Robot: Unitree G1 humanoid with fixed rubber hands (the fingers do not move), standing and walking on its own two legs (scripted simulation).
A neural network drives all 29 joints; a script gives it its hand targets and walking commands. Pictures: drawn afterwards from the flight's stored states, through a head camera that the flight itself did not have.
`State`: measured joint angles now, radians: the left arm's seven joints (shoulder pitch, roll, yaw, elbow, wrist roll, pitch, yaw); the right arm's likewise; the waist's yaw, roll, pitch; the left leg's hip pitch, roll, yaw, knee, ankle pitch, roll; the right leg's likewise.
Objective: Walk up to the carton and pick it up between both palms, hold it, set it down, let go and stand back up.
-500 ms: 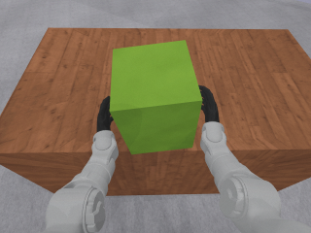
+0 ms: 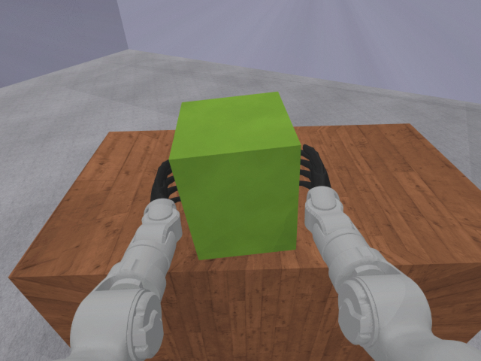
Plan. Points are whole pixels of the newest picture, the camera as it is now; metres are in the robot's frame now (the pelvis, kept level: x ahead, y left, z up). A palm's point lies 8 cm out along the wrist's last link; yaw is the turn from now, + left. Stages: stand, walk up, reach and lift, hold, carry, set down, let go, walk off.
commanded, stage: reach and lift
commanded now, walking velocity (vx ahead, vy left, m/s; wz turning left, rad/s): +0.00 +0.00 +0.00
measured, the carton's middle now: (238, 175) +0.47 +0.00 +0.12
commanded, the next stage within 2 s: hold in 1.34 s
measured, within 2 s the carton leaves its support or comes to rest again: neither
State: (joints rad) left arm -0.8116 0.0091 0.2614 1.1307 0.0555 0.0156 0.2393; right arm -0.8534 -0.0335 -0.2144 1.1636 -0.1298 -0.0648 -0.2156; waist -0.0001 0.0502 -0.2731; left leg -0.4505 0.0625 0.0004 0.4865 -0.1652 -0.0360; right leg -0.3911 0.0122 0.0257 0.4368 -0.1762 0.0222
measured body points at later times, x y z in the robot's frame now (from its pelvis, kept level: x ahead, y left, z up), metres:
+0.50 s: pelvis +0.00 +0.00 +0.01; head -0.06 -0.01 +0.45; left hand +0.40 +0.16 +0.18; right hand +0.41 -0.13 +0.19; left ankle +0.04 +0.14 -0.74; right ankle +0.02 -0.14 -0.74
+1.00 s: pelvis +0.00 +0.00 +0.01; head -0.08 +0.01 +0.45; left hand +0.38 +0.18 +0.19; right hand +0.40 -0.11 +0.22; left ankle +0.04 +0.14 -0.74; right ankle +0.02 -0.14 -0.74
